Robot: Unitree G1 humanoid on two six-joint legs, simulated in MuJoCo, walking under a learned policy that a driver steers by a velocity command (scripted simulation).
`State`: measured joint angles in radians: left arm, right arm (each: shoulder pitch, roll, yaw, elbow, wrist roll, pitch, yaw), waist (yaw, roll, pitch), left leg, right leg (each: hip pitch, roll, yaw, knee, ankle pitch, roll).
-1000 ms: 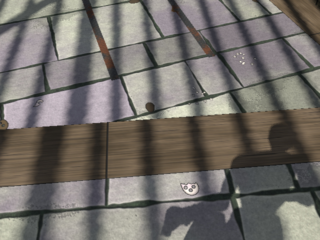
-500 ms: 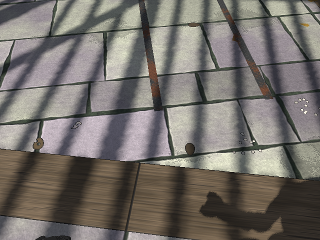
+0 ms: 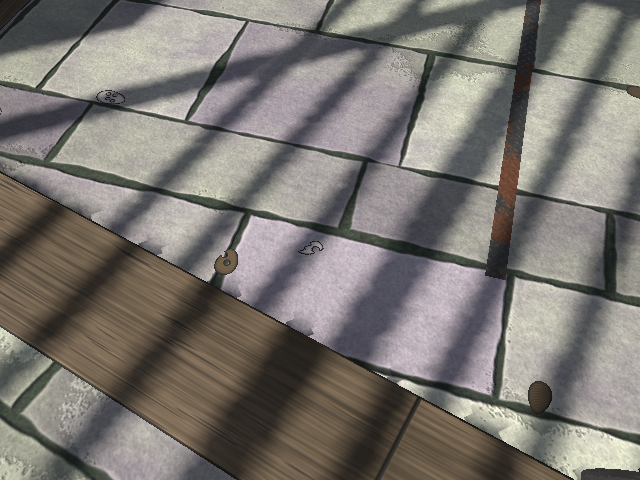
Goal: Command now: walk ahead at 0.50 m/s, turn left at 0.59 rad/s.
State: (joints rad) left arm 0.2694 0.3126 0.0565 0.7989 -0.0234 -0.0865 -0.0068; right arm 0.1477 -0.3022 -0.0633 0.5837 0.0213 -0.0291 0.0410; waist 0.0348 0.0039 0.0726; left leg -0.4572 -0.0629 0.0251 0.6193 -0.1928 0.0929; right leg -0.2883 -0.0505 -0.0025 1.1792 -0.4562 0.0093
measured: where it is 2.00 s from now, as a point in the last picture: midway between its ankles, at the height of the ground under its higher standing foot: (390, 258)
